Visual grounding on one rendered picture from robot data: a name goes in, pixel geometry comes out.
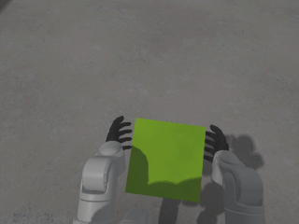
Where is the robot left thigh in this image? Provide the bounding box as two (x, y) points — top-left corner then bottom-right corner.
(119, 208), (152, 224)

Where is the robot left hand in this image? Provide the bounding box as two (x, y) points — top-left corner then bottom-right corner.
(106, 116), (132, 150)

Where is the carton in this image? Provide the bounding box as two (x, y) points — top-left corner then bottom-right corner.
(125, 118), (206, 203)

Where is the robot left forearm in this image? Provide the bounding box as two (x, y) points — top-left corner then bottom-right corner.
(72, 141), (126, 224)

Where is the robot right hand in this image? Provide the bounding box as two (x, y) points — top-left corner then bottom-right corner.
(203, 124), (229, 163)

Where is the robot right forearm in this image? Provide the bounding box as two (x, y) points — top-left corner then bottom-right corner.
(211, 150), (266, 224)

